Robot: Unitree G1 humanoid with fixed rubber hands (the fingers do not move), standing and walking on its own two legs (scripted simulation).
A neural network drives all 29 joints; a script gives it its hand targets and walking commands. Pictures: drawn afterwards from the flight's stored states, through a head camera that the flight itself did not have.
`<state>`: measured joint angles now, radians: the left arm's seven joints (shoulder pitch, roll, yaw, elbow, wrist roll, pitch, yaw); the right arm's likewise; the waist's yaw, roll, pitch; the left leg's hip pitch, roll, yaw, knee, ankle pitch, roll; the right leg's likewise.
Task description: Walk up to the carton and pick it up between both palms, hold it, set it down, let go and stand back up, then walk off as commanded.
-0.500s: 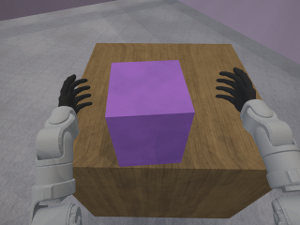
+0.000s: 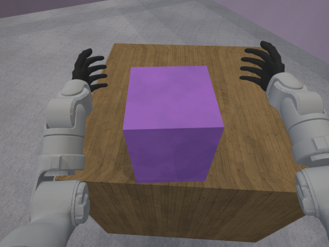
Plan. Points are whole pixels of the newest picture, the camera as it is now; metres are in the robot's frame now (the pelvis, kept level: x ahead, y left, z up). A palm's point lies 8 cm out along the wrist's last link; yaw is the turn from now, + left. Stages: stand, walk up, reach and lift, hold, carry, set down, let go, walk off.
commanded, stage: reach and lift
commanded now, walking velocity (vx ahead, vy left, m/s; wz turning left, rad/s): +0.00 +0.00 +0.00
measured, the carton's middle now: (170, 127) +0.40 +0.06 +0.05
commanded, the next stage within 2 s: none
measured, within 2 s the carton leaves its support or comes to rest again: neither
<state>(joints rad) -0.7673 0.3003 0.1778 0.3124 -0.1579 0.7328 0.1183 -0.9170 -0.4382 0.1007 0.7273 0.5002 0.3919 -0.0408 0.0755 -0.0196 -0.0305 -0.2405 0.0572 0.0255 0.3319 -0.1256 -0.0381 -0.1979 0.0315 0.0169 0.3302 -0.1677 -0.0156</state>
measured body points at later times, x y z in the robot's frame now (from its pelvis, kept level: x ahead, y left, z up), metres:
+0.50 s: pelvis +0.00 +0.00 +0.00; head +0.04 +0.01 +0.45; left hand +0.39 +0.24 +0.11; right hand +0.45 -0.15 +0.11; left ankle +0.03 +0.14 -0.75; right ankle +0.00 -0.11 -0.75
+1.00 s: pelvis +0.00 +0.00 -0.01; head +0.03 +0.01 +0.44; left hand +0.40 +0.22 +0.07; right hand +0.46 -0.13 +0.09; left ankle +0.03 +0.14 -0.75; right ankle +0.00 -0.11 -0.75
